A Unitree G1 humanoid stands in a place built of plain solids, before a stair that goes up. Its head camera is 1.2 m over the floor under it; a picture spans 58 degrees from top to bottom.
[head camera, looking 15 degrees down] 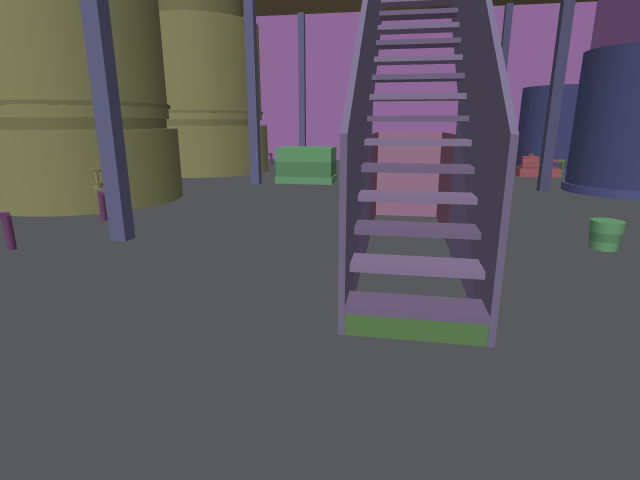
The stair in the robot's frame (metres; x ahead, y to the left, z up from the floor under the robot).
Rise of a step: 0.18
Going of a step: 0.23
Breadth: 0.88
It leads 10 degrees to the right of straight ahead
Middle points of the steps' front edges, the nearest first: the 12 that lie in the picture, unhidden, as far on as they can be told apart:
2.24 -0.54 0.18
2.47 -0.58 0.36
2.70 -0.62 0.54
2.92 -0.66 0.72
3.15 -0.70 0.91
3.38 -0.74 1.09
3.60 -0.78 1.27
3.83 -0.82 1.45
4.06 -0.86 1.63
4.28 -0.90 1.81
4.51 -0.94 1.99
4.74 -0.98 2.17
